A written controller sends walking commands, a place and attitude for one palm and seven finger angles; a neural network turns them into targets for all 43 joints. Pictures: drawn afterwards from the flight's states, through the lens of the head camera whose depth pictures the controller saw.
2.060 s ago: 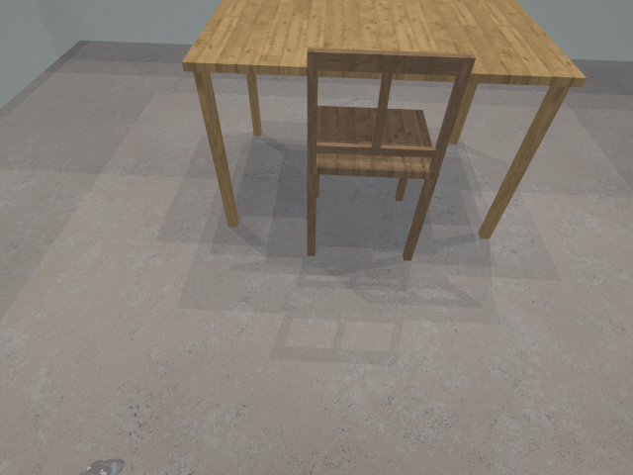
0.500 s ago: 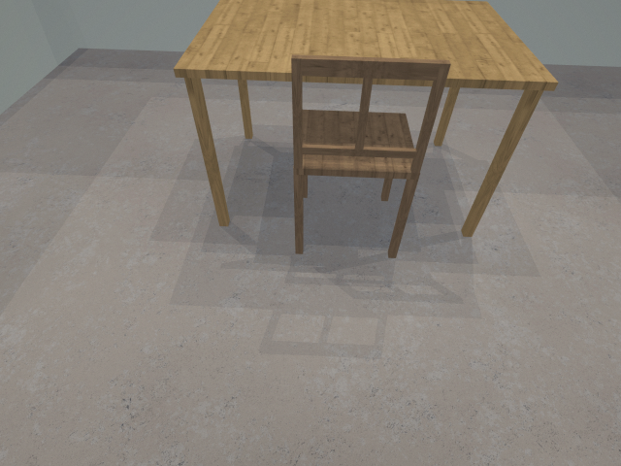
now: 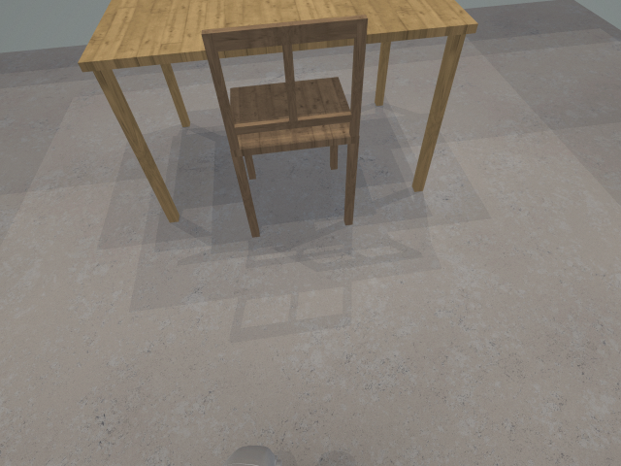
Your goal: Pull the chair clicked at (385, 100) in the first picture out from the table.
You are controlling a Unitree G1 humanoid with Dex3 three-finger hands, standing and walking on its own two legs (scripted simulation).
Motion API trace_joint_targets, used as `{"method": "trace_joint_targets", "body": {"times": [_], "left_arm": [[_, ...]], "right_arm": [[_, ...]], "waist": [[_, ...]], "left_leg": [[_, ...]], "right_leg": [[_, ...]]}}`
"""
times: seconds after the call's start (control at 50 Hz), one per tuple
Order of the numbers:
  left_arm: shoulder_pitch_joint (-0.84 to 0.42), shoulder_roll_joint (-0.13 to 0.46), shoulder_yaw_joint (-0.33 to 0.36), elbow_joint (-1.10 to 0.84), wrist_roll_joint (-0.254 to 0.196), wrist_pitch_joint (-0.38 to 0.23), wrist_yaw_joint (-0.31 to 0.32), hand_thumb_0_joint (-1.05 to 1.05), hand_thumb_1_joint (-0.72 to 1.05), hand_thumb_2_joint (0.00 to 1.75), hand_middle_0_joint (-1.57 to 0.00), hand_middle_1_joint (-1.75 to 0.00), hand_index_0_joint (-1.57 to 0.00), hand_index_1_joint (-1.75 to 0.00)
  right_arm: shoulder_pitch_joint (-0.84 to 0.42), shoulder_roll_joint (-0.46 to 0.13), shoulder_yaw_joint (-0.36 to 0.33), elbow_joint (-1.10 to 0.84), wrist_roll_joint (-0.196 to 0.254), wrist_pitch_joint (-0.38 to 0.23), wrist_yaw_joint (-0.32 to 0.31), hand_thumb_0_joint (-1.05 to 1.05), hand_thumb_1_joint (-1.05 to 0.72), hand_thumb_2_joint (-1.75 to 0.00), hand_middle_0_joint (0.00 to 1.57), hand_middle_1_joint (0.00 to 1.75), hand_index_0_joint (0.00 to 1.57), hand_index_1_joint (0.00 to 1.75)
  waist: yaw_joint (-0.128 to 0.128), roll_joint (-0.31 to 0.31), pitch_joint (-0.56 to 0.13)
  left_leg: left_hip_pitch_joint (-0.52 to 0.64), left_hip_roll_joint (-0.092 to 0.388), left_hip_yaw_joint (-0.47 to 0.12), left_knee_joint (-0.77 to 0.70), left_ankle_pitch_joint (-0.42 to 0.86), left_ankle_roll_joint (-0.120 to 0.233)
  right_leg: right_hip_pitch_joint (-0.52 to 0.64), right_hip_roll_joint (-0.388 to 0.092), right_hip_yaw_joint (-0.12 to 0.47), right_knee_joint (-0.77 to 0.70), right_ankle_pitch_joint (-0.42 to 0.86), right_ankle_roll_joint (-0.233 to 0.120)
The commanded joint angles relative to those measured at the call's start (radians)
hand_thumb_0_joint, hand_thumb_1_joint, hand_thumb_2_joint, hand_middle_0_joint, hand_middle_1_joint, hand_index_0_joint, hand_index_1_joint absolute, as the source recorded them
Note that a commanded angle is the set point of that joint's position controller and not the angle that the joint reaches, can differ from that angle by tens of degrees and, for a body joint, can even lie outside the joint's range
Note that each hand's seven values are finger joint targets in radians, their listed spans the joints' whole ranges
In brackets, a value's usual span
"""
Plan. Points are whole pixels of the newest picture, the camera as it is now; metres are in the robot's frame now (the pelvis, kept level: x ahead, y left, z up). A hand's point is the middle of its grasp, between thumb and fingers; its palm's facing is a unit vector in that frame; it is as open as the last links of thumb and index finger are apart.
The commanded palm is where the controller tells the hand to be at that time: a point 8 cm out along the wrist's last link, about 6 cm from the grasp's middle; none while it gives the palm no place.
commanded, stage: walk to a spot facing it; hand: left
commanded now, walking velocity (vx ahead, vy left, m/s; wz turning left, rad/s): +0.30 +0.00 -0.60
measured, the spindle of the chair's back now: (290, 84) +1.09 +0.17 -0.10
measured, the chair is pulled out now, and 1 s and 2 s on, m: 0.00 0.00 0.00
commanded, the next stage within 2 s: none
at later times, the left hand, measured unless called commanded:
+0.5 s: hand (154, 434) +0.18 +0.28 -0.17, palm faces -0.20 -0.96 -0.20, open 7.4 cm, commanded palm none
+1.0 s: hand (320, 272) +0.50 +0.04 -0.18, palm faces -0.62 -0.77 -0.16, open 7.3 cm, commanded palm none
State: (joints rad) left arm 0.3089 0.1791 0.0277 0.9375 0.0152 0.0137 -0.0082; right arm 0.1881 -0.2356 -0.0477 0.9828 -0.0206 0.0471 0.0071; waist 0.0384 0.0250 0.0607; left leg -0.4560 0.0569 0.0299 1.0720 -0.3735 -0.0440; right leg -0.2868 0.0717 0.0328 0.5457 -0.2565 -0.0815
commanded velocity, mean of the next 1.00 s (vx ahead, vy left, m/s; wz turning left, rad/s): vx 0.30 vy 0.00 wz -0.60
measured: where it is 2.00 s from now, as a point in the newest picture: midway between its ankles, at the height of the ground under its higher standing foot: (368, 379)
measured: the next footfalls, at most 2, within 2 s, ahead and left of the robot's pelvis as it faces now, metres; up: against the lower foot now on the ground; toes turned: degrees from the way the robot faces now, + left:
left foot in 0.38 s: +0.16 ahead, +0.15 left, +0.00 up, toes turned -11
right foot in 0.90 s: +0.34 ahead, -0.12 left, +0.00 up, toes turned -40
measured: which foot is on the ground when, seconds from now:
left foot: up 0.00-0.36, down 0.38-0.90, up 0.92-1.00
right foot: down 0.00-0.36, up 0.38-0.88, down 0.90-1.00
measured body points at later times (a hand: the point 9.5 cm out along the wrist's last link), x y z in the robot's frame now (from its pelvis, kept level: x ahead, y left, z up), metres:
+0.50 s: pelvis +0.12 +0.07 +0.01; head +0.13 +0.10 +0.45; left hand +0.19 +0.33 -0.16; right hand +0.14 -0.19 -0.11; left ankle +0.12 +0.16 -0.73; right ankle +0.05 -0.06 -0.66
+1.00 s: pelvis +0.28 -0.02 -0.02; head +0.32 -0.04 +0.42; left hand +0.53 +0.08 -0.16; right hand +0.07 -0.14 -0.16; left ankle +0.25 +0.15 -0.63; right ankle +0.31 -0.10 -0.73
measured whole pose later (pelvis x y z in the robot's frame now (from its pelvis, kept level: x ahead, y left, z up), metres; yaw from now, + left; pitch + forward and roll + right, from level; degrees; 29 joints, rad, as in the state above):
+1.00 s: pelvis +0.28 -0.02 -0.02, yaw -36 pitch -2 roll -1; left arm 0.09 0.21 0.05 0.90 0.00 -0.03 -0.02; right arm 0.46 -0.14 -0.03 1.07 -0.01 -0.01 -0.02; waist -0.06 -0.03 0.14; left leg -0.36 0.15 0.10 1.34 -0.41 -0.04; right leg -0.39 0.08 -0.14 0.65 -0.25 -0.14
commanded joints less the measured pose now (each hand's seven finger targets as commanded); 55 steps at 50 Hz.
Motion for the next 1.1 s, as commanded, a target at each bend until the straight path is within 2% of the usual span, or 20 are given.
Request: {"method": "trace_joint_targets", "body": {"times": [0.0, 0.2, 0.26, 0.3, 0.32, 0.34, 0.36, 0.4, 0.44, 0.5, 0.72, 0.8, 0.84, 0.86, 0.88, 0.9, 0.92, 0.96, 1.0, 1.08], "left_arm": [[0.070, 0.211, 0.071, -0.049, 0.003, -0.047, 0.011, 0.00, 0.90, 0.90, -0.20, -0.30, -0.20, -0.30], [0.147, 0.196, 0.074, -0.022, 0.012, -0.055, 0.009, 0.00, 0.90, 0.90, -0.20, -0.30, -0.20, -0.30], [0.110, 0.214, 0.082, -0.037, 0.014, -0.049, 0.013, 0.00, 0.90, 0.90, -0.20, -0.30, -0.20, -0.30], [0.051, 0.213, 0.086, -0.052, 0.009, -0.044, 0.013, 0.00, 0.90, 0.90, -0.20, -0.30, -0.20, -0.30], [0.019, 0.191, 0.083, -0.066, 0.008, -0.042, 0.008, 0.00, 0.90, 0.90, -0.20, -0.30, -0.20, -0.30], [0.020, 0.122, 0.075, -0.085, -0.001, -0.040, -0.004, 0.00, 0.90, 0.90, -0.20, -0.30, -0.20, -0.30], [-0.005, 0.111, 0.076, -0.116, 0.002, -0.051, -0.011, 0.00, 0.90, 0.90, -0.20, -0.30, -0.20, -0.30], [-0.048, 0.144, 0.090, -0.089, 0.019, -0.043, -0.024, 0.00, 0.90, 0.90, -0.20, -0.30, -0.20, -0.30], [-0.015, 0.122, 0.085, -0.058, 0.027, -0.029, -0.043, 0.00, 0.90, 0.90, -0.20, -0.30, -0.20, -0.30], [-0.006, 0.080, 0.070, -0.048, 0.024, -0.011, -0.046, 0.00, 0.90, 0.90, -0.20, -0.30, -0.20, -0.30], [-0.325, 0.032, 0.033, -0.112, 0.017, -0.004, -0.054, 0.00, 0.90, 0.90, -0.20, -0.30, -0.20, -0.30], [-0.222, 0.069, 0.041, -0.086, 0.017, -0.020, -0.044, 0.00, 0.90, 0.90, -0.20, -0.30, -0.20, -0.30], [-0.021, 0.140, 0.064, -0.028, 0.021, -0.037, -0.033, 0.00, 0.90, 0.90, -0.20, -0.30, -0.20, -0.30], [0.085, 0.232, 0.081, -0.004, 0.019, -0.045, -0.024, 0.00, 0.90, 0.90, -0.20, -0.30, -0.20, -0.30], [0.158, 0.306, 0.095, 0.003, -0.005, -0.051, -0.013, 0.00, 0.90, 0.90, -0.20, -0.30, -0.20, -0.30], [0.124, 0.314, 0.098, -0.006, -0.022, -0.041, -0.001, 0.00, 0.90, 0.90, -0.20, -0.30, -0.20, -0.30], [0.044, 0.285, 0.095, -0.031, -0.018, -0.042, 0.002, 0.00, 0.90, 0.90, -0.20, -0.30, -0.20, -0.30], [-0.067, 0.204, 0.072, -0.061, -0.012, -0.054, 0.010, 0.00, 0.90, 0.90, -0.20, -0.30, -0.20, -0.30], [-0.093, 0.186, 0.065, -0.060, 0.001, -0.065, 0.013, 0.00, 0.90, 0.90, -0.20, -0.30, -0.20, -0.30], [-0.068, 0.174, 0.072, -0.048, 0.005, -0.071, 0.003, 0.00, 0.90, 0.90, -0.20, -0.30, -0.20, -0.30]], "right_arm": [[-0.060, -0.097, -0.034, -0.112, -0.007, -0.055, -0.002, 0.00, -0.90, -0.90, 0.20, 0.30, 0.20, 0.30], [-0.137, -0.063, -0.028, -0.177, 0.002, -0.083, -0.001, 0.00, -0.90, -0.90, 0.20, 0.30, 0.20, 0.30], [-0.115, -0.059, -0.025, -0.187, 0.012, -0.097, -0.005, 0.00, -0.90, -0.90, 0.20, 0.30, 0.20, 0.30], [-0.020, -0.072, -0.026, -0.160, 0.015, -0.109, -0.015, 0.00, -0.90, -0.90, 0.20, 0.30, 0.20, 0.30], [0.092, -0.109, -0.034, -0.126, 0.019, -0.113, -0.027, 0.00, -0.90, -0.90, 0.20, 0.30, 0.20, 0.30], [0.212, -0.214, -0.056, -0.096, 0.005, -0.116, -0.038, 0.00, -0.90, -0.90, 0.20, 0.30, 0.20, 0.30], [0.274, -0.266, -0.064, -0.099, -0.001, -0.109, -0.037, 0.00, -0.90, -0.90, 0.20, 0.30, 0.20, 0.30], [0.161, -0.160, -0.035, -0.117, -0.004, -0.108, -0.030, 0.00, -0.90, -0.90, 0.20, 0.30, 0.20, 0.30], [0.119, -0.089, -0.010, -0.109, 0.001, -0.126, -0.033, 0.00, -0.90, -0.90, 0.20, 0.30, 0.20, 0.30], [0.192, -0.058, 0.003, -0.067, 0.008, -0.147, -0.042, 0.00, -0.90, -0.90, 0.20, 0.30, 0.20, 0.30], [0.397, -0.030, 0.015, 0.059, -0.003, -0.139, -0.054, 0.00, -0.90, -0.90, 0.20, 0.30, 0.20, 0.30], [0.363, -0.098, -0.005, 0.056, 0.002, -0.129, -0.053, 0.00, -0.90, -0.90, 0.20, 0.30, 0.20, 0.30], [0.315, -0.114, -0.007, 0.029, 0.008, -0.125, -0.044, 0.00, -0.90, -0.90, 0.20, 0.30, 0.20, 0.30], [0.311, -0.067, 0.000, 0.005, 0.027, -0.122, -0.031, 0.00, -0.90, -0.90, 0.20, 0.30, 0.20, 0.30], [0.303, -0.020, 0.000, -0.037, 0.033, -0.129, -0.033, 0.00, -0.90, -0.90, 0.20, 0.30, 0.20, 0.30], [0.194, -0.047, -0.016, -0.073, 0.012, -0.133, -0.038, 0.00, -0.90, -0.90, 0.20, 0.30, 0.20, 0.30], [0.236, -0.041, -0.015, -0.072, 0.012, -0.124, -0.037, 0.00, -0.90, -0.90, 0.20, 0.30, 0.20, 0.30], [0.202, -0.048, -0.016, -0.050, -0.002, -0.098, -0.030, 0.00, -0.90, -0.90, 0.20, 0.30, 0.20, 0.30], [0.228, -0.017, -0.014, -0.039, -0.007, -0.072, -0.025, 0.00, -0.90, -0.90, 0.20, 0.30, 0.20, 0.30], [0.162, -0.011, -0.020, -0.078, -0.011, -0.063, -0.012, 0.00, -0.90, -0.90, 0.20, 0.30, 0.20, 0.30]], "waist": [[-0.003, -0.110, -0.069], [0.031, -0.173, -0.044], [0.019, -0.180, -0.060], [-0.036, -0.154, -0.064], [-0.085, -0.077, -0.090], [-0.136, 0.194, -0.132], [-0.141, 0.278, -0.095], [-0.082, 0.102, 0.044], [-0.034, 0.092, 0.066], [-0.025, 0.122, 0.022], [-0.093, 0.108, 0.099], [-0.023, 0.150, -0.011], [0.075, 0.146, -0.128], [0.121, 0.003, -0.214], [0.103, -0.134, -0.331], [0.101, -0.016, -0.181], [0.035, -0.130, -0.186], [-0.028, 0.006, -0.080], [-0.076, 0.017, -0.055], [-0.069, -0.104, -0.036]], "left_leg": [[-0.162, 0.025, -0.036, -0.008, 0.075, -0.014], [-0.125, -0.014, -0.023, -0.255, 0.052, -0.014], [0.011, -0.042, -0.023, -0.398, 0.008, 0.002], [0.272, -0.055, -0.021, -0.587, 0.096, 0.008], [0.500, -0.009, -0.049, -0.666, 0.074, 0.018], [0.690, 0.237, -0.344, -0.775, -0.189, 0.077], [0.619, 0.445, -0.573, -0.906, -0.344, 0.166], [0.348, 0.382, -0.476, -0.962, -0.359, 0.165], [0.307, 0.289, -0.244, -0.930, -0.076, 0.117], [0.378, 0.223, -0.021, -0.852, 0.401, 0.079], [0.544, 0.227, 0.176, -0.801, 0.854, 0.100], [0.579, 0.256, 0.258, -0.555, 1.268, 0.101], [0.391, 0.254, 0.264, -0.225, 1.107, 0.071], [0.091, 0.193, 0.258, 0.105, 0.505, 0.039], [-0.178, 0.034, 0.183, 0.461, -0.220, -0.010], [-0.262, 0.063, 0.019, 0.439, -0.148, 0.012], [-0.254, 0.101, -0.008, 0.447, -0.067, 0.001], [-0.150, 0.149, -0.024, 0.321, 0.033, -0.004], [-0.081, 0.146, -0.007, 0.222, 0.064, -0.016], [-0.094, 0.126, 0.001, 0.057, 0.155, -0.032]], "right_leg": [[0.145, -0.249, 0.415, -0.343, -0.189, -0.101], [0.164, -0.224, 0.465, -0.329, -0.118, -0.118], [0.123, -0.220, 0.473, -0.276, -0.031, -0.118], [-0.046, -0.163, 0.430, -0.186, -0.032, -0.076], [-0.208, -0.101, 0.366, -0.082, -0.099, -0.039], [-0.433, 0.024, 0.225, 0.178, -0.236, 0.008], [-0.514, 0.019, 0.046, 0.429, -0.319, 0.059], [-0.483, -0.088, 0.036, 0.619, -0.165, 0.067], [-0.454, -0.134, 0.015, 0.657, -0.021, 0.082], [-0.454, -0.131, -0.017, 0.696, 0.065, 0.097], [-0.453, -0.096, -0.189, 0.307, 0.118, 0.060], [-0.190, -0.006, -0.245, 0.149, 0.029, -0.012], [0.194, -0.007, -0.219, 0.032, 0.057, -0.050], [0.497, -0.215, 0.037, -0.026, 0.107, -0.136], [0.633, -0.500, 0.547, -0.122, 0.311, -0.271], [0.486, -0.477, 0.442, -0.164, 0.516, -0.232], [0.417, -0.460, 0.446, -0.196, 0.328, -0.179], [0.115, -0.368, 0.302, -0.265, 0.163, -0.143], [-0.047, -0.303, 0.216, -0.297, 0.137, -0.133], [-0.113, -0.222, 0.190, -0.323, 0.013, -0.115]]}}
